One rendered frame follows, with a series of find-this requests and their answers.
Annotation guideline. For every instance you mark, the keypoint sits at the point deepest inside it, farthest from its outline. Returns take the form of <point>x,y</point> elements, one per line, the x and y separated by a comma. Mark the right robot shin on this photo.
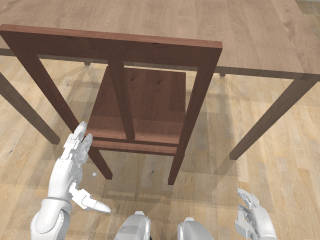
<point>188,219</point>

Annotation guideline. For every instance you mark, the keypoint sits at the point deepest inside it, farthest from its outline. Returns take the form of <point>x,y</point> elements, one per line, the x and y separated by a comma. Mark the table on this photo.
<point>261,38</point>

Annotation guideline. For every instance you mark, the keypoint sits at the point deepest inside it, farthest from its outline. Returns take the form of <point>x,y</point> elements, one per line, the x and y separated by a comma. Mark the chair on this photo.
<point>136,110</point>

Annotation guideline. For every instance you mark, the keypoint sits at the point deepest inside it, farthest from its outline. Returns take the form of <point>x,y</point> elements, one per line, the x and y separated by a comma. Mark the robot left forearm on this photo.
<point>52,221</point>

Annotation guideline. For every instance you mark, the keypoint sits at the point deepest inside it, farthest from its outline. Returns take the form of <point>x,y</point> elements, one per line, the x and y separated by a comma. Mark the robot left hand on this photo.
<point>68,167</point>

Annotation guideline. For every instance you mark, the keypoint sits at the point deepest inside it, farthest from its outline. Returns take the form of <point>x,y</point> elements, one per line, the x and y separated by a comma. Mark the robot left thigh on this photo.
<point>136,227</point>

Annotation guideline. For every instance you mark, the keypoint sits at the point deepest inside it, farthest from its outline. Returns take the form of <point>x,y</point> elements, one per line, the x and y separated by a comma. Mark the robot right hand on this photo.
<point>258,223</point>

